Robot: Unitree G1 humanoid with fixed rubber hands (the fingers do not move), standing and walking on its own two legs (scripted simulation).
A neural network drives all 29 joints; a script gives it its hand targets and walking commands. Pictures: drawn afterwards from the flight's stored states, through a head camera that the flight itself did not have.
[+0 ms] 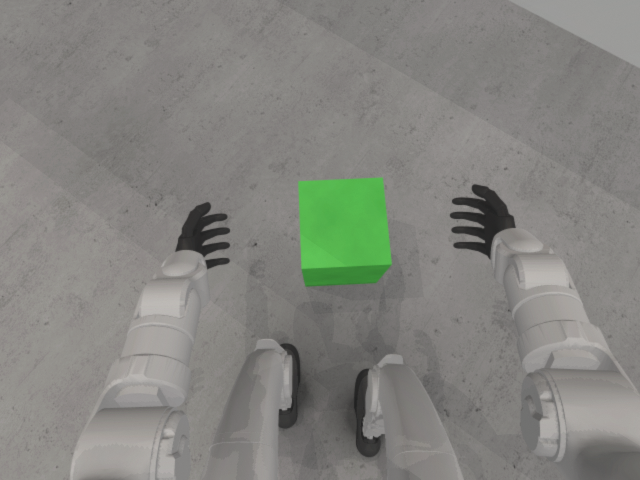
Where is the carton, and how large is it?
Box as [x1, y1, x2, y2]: [298, 177, 391, 286]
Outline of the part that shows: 382,177 298,181 301,268 305,286 376,282 391,264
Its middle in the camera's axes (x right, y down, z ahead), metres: +0.05 +0.00 +1.01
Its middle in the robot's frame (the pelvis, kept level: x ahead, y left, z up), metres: +0.53 -0.01 -0.56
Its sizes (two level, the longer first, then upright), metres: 0.210 0.200 0.250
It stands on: the floor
